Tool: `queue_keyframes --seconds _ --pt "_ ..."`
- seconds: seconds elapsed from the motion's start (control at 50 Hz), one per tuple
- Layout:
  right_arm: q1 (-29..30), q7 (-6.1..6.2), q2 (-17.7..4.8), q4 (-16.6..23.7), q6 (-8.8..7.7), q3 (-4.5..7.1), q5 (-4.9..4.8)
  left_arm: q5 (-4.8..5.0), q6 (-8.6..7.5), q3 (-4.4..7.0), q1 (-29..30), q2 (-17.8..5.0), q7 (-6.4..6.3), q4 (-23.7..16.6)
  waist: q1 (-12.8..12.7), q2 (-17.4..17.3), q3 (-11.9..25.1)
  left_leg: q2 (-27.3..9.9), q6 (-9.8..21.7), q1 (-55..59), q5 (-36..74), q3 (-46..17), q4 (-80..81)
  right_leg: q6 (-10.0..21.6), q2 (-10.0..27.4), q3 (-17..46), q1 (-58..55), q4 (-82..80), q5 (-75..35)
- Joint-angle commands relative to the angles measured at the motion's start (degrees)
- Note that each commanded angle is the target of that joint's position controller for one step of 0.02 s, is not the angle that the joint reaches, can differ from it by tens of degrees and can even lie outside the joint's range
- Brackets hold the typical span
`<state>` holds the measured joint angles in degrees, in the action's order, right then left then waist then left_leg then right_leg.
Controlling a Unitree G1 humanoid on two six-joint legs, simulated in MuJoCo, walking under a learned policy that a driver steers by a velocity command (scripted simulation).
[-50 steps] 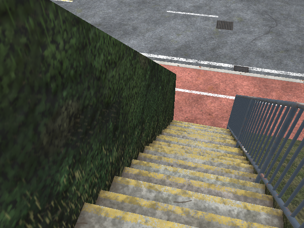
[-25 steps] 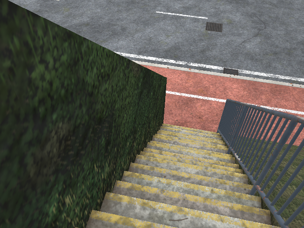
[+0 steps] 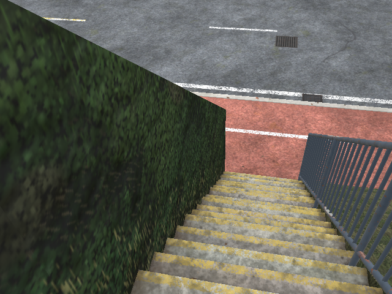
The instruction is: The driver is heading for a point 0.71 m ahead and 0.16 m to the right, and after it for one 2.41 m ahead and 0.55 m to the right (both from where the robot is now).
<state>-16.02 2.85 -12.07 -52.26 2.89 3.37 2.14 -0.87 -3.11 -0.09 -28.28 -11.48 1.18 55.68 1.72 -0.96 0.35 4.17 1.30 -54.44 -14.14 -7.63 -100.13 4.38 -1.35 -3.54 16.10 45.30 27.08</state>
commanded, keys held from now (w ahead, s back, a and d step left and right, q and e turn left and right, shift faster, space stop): w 0.30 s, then w+e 0.70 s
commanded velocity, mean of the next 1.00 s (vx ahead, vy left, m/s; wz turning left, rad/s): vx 0.50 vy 0.00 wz -0.28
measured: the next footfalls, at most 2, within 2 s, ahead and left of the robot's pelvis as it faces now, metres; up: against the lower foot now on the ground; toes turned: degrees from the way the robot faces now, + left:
left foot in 0.42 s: +0.32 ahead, +0.19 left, -0.22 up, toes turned +0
right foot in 0.96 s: +0.53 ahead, -0.06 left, -0.43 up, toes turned -30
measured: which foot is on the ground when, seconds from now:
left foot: up 0.00-0.40, down 0.42-0.94, up 0.96-1.00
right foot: down 0.00-0.38, up 0.40-0.94, down 0.96-1.00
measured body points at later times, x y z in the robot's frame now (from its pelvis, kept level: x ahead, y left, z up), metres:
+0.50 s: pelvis +0.25 +0.10 -0.19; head +0.25 +0.10 +0.26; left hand +0.18 +0.36 -0.33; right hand +0.32 -0.15 -0.33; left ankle +0.28 +0.19 -0.93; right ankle +0.10 -0.05 -0.61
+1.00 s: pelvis +0.49 +0.06 -0.37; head +0.50 +0.05 +0.08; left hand +0.65 +0.26 -0.50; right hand +0.30 -0.09 -0.51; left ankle +0.33 +0.21 -0.84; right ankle +0.50 -0.04 -1.11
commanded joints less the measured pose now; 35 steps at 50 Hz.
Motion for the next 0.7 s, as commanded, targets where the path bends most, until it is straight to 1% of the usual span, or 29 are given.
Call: queue_keyframes --seconds 0.02,0.06,0.12,0.14,0.16,0.18,0.22,0.24,0.26,0.28,0.3,0.32,0.34,0.36,0.38,0.4,0.42,0.44,0.46,0.48,0.5,0.52,0.54,0.56,0.58,0.6,0.64,0.66,0.7 --pt "1.38 -1.77 -0.28 2.28 0.72 0.02 1.16 0.35 -2.8 0.11 0.53 -6.32 -0.52 -3.45 2.02 5.9 -9.25 -1.02 -2.56 -0.52 17.29 0.73 22.31 5.77 14.09 21.5 13.44 -18.35 -8.66" --pt "-1.33 -1.95 -1.95 -0.67 1.29 1.1 1.26 0.41 -3.49 1.5 0.19 -10.34 -0.3 -3.21 2.57 10.17 -6.05 -1.52 -0.77 7.35 23.42 2.39 23.14 6.15 13.57 22.19 13.18 -19.23 -5.93" --pt "11.13 -1.84 -4.81 2.77 0.15 2.44 0.3 0.91 -3.8 1.74 -7.31 -7.9 -1.16 0.18 -3.13 8.55 -11.9 -1.8 -0.18 -11.17 26.15 -5.53 37.21 7.94 12.48 24.97 -3.83 -11.69 1.69" --pt "5.82 -8.09 2.79 3.15 -3.59 -3.86 6.49 -9.72 -5.31 0.13 -14.63 -2.58 -1.66 6.37 -7.39 9.62 -20.29 -6.2 2.99 -36.74 39.95 -11.07 37.17 12.01 17.24 28.19 -11.26 -8.8 -6.47" --pt "6.31 -9.67 4.6 3.31 -4.83 -4.58 6.67 -9.53 -5.52 -0.28 -23.55 0.71 -2.17 11.1 -9.99 6.6 -17.13 -7.3 3.28 -45.16 41.25 -12.14 43.2 13.29 18.14 31.27 -22.57 -6.65 -10.04" --pt "7.75 -10.57 2.29 3.27 -5.45 -5.18 7.28 -8.07 -5.27 -2.28 -14.89 5.01 -2.53 6.23 -8.29 -0.17 -8.43 -9.62 4.21 -23.34 59.35 -2.04 58.73 12.1 12.51 20.87 -6.21 -2.03 -7.55" --pt "5.94 -10.3 0.62 4.67 -4.54 -5.24 6.91 -9.99 -4.87 -2.23 0.23 -1.37 -0.08 1.63 -2.31 5.52 -3.32 -8.85 3.34 24.53 62.65 10.18 46.03 9.85 6.34 9.9 35.99 -6.13 14.48" --pt "5.84 -10.33 -2.49 5.39 -3.77 -4.97 6.9 -8.57 -5.07 -2.4 2.48 -2.74 -0.05 0.12 -1.85 3.94 -3.45 -8.11 2.34 30.19 55.13 10.12 42.48 9.24 6.94 9.94 39.54 -5.46 17.19" --pt "14.35 -6.56 -5.05 4.93 -3.0 -0.81 -4.08 2.56 -4.44 1.22 -2.51 -11.31 -0.68 -0.76 -5.3 -3.86 -1.29 -5.22 -0.53 29.5 45.69 9.95 54.18 7.4 10.06 17.88 20.77 -6.51 7.85" --pt "19.13 -4.83 -6.03 6.7 -2.75 -1.18 -5.56 1.6 -3.31 1.09 -5.2 -11.33 -0.92 0.99 -8.93 0.75 -6.57 -6.62 -2.04 22.52 40.27 8.36 63.24 7.11 9.51 17.79 11.48 -2.2 0.43" --pt "22.53 -3.94 -4.58 7.12 -2.96 -1.59 -5.4 -0.55 -2.2 1.3 -7.02 -9.48 -1.88 0.86 -12.7 5.08 -8.89 -7.62 -3.07 16.83 38.86 7.89 72.93 6.44 8.23 15.46 0.57 0.97 -2.72" --pt "23.19 -3.68 -4.47 7.31 -3.49 -1.63 -5.55 -2.22 -1.34 1.44 -8.71 -7.64 -3.1 1.52 -15.04 4.46 -10.92 -9.88 -3.36 15.9 40.75 4.6 82.85 6.09 6.97 16.47 -6.98 4.52 -6.39" --pt "16.31 -8.25 1.44 8.0 -3.05 -6.68 10.52 -5.15 -1.86 -1.14 -5.94 -6.44 -1.9 1.82 -8.41 6.37 -11.19 -15.19 1.09 17.95 37.53 0.69 86.5 5.31 12.19 24.0 -3.93 11.13 1.05" --pt "4.48 -8.7 0.13 4.93 -2.96 -5.13 10.72 -6.12 -0.83 -0.4 -3.94 -8.22 -0.07 2.36 -3.93 3.92 -10.2 -15.34 1.93 29.21 39.94 1.87 82.38 6.28 12.32 24.43 0.41 18.65 -0.45" --pt "-9.09 -8.64 -4.15 0.62 -4.2 -3.65 9.22 -5.54 -0.69 -0.36 -2.75 -7.95 1.27 1.14 -0.09 -2.83 -5.2 -13.79 1.57 46.69 43.36 5.9 82.88 3.88 7.82 19.94 6.56 30.7 0.92" --pt "-21.23 -7.94 -9.31 -3.67 -5.34 -1.01 7.21 -4.26 -0.3 0.89 -6.78 -10.93 3.2 2.9 3.2 -11.13 0.32 -12.03 2.05 63.37 44.26 9.21 90.52 -1.3 -0.59 11.32 10.19 46.24 5.19" --pt "-30.46 -7.83 -11.23 -4.87 -5.37 0.73 7.04 -4.33 0.63 2.1 -9.27 -13.75 5.41 4.85 8.0 -16.23 3.26 -12.05 4.54 77.41 37.96 10.52 79.12 -2.58 -5.53 9.95 24.84 69.51 14.2" --pt "-27.04 -8.64 -15.64 -3.5 -5.81 0.62 5.49 -3.08 0.23 2.37 -15.15 -7.0 7.1 4.2 0.19 -18.94 13.43 -17.66 8.32 89.62 70.89 6.19 57.05 -2.64 -4.12 6.81 37.77 80.16 17.25" --pt "-25.42 -8.76 -18.13 -3.64 -5.85 1.37 5.54 -1.32 -0.8 1.06 -12.24 -4.96 7.35 -0.74 0.29 -15.31 18.59 -25.51 12.54 92.64 78.44 0.0 57.61 -3.76 -2.18 4.84 47.9 86.09 16.8" --pt "-24.41 -8.59 -17.27 -3.05 -5.83 1.21 5.95 -0.05 -1.92 0.31 -4.39 -5.15 6.91 -4.69 2.39 -8.98 15.57 -28.57 12.94 86.25 74.82 -1.61 60.74 -4.23 0.69 3.04 55.67 86.88 13.99" --pt "-19.57 -8.5 -13.92 -2.69 -6.74 0.67 5.08 0.93 -2.66 -1.03 4.76 -1.73 4.75 -11.66 2.03 -7.03 8.19 -35.72 19.05 74.12 41.77 -15.49 68.29 -3.22 5.22 8.34 63.87 77.33 5.12" --pt "-16.1 -8.47 -7.61 -3.27 -7.59 -1.11 5.38 0.58 -2.76 -1.65 9.37 -1.96 3.06 -11.77 -1.03 1.92 0.75 -35.2 18.02 58.48 25.62 -14.26 73.7 -2.1 9.76 10.85 61.08 70.21 -3.15" --pt "-12.27 -7.01 3.93 -3.23 -9.06 -4.47 6.3 -1.06 -2.08 -3.12 7.86 1.0 2.48 -10.42 -4.69 6.62 -4.31 -29.9 13.43 46.61 21.17 -6.37 73.39 0.08 14.07 13.96 57.83 46.67 -19.9" --pt "-14.54 -5.64 5.57 -4.51 -9.83 -4.6 6.6 -2.0 -0.94 -2.95 2.11 1.07 2.45 -7.59 -6.8 -0.14 -6.81 -24.91 12.03 38.08 24.32 -3.18 73.22 0.5 13.13 12.31 51.87 41.9 -23.25" --pt "-12.1 -4.13 6.58 -3.87 -11.34 -5.11 4.87 -3.63 -0.27 -2.1 -3.21 -1.26 3.88 -3.52 -6.78 1.4 -7.26 -20.55 11.64 25.95 23.13 3.78 74.61 -0.17 11.66 11.71 41.74 26.46 -38.06" --pt "-11.22 -3.74 1.72 -2.56 -11.79 -4.61 4.72 -4.35 0.28 -1.09 -1.76 -2.79 5.44 -2.48 -6.9 -2.75 -5.78 -19.44 11.81 16.95 23.37 5.78 73.74 -2.05 8.83 6.44 31.67 27.64 -40.45" --pt "-9.05 -4.31 -5.27 -2.67 -12.81 -3.65 6.94 -4.16 -0.62 -0.19 -1.65 -4.63 7.62 -1.7 -10.28 -3.75 -1.83 -17.9 9.23 10.44 25.18 8.08 69.62 -2.21 5.48 3.06 23.56 41.4 -39.01" --pt "-11.15 -3.15 -1.75 -4.27 -13.37 -4.19 5.56 -5.49 -0.76 -0.63 4.97 -5.37 7.11 -3.83 -6.49 -0.18 -1.9 -18.14 8.27 24.79 18.32 6.74 67.56 -0.69 9.79 11.02 37.42 24.29 -47.58" --pt "-22.29 -1.62 -0.48 -9.97 -12.54 -4.73 6.01 -4.16 -0.87 -1.84 13.17 -3.93 5.49 -6.59 -1.87 -3.35 -4.1 -23.51 9.02 43.67 16.02 -1.95 62.8 -0.78 10.67 12.42 55.36 17.55 -48.33"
